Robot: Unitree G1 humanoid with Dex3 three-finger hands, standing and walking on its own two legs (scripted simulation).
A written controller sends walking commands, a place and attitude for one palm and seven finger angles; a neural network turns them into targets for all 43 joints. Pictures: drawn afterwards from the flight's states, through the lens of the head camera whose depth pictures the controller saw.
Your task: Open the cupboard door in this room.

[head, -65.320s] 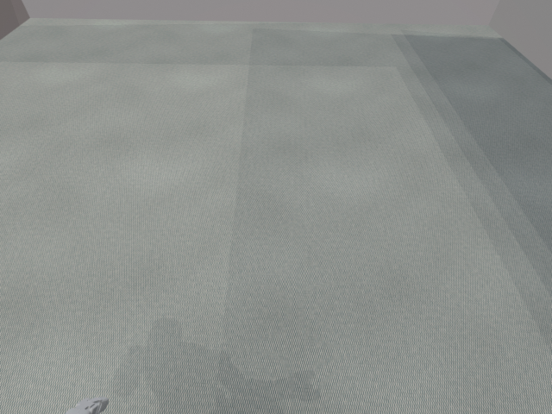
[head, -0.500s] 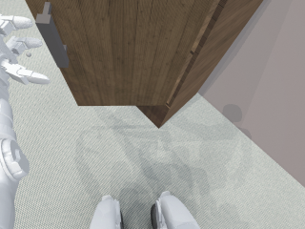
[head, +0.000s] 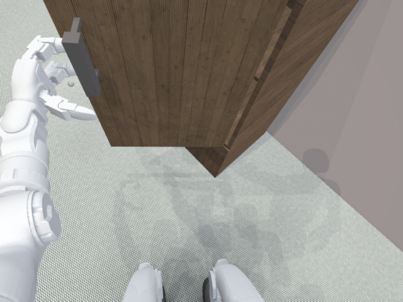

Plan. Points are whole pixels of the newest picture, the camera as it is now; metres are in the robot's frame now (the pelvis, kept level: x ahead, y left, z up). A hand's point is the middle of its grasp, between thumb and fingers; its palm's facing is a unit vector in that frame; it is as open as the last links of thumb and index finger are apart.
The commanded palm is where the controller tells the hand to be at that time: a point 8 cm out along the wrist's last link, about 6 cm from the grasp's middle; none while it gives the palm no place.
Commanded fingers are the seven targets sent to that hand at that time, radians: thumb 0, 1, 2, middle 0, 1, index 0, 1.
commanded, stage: slide the fingers in behind the handle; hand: left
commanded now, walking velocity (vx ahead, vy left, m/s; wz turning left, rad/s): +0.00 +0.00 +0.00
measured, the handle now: (85, 59) +0.56 +0.19 +0.07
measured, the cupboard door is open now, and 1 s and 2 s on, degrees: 49 49 51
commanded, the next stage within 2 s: close the thumb around the handle in 0.92 s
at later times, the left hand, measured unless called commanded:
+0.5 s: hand (88, 84) +0.51 +0.18 +0.07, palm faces -0.03 -1.00 +0.01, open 14.0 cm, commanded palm +0.49 +0.21 +0.07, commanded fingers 0.00 -0.50 0.30 -0.30 -1.20 -0.30 -1.20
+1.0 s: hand (93, 85) +0.51 +0.17 +0.07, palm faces -0.01 -1.00 -0.01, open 14.0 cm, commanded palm +0.49 +0.21 +0.07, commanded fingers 0.00 -0.50 0.30 -0.30 -1.20 -0.30 -1.20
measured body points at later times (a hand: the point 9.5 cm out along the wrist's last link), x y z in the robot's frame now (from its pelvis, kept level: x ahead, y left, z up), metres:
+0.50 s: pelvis +0.00 -0.01 +0.00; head +0.13 +0.02 +0.43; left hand +0.50 +0.23 +0.07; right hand +0.00 -0.27 -0.11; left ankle +0.01 +0.09 -0.66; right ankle +0.00 -0.13 -0.66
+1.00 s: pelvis -0.01 -0.01 +0.00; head +0.13 +0.01 +0.43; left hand +0.50 +0.22 +0.07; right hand +0.00 -0.28 -0.11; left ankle +0.01 +0.09 -0.66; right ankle +0.00 -0.13 -0.66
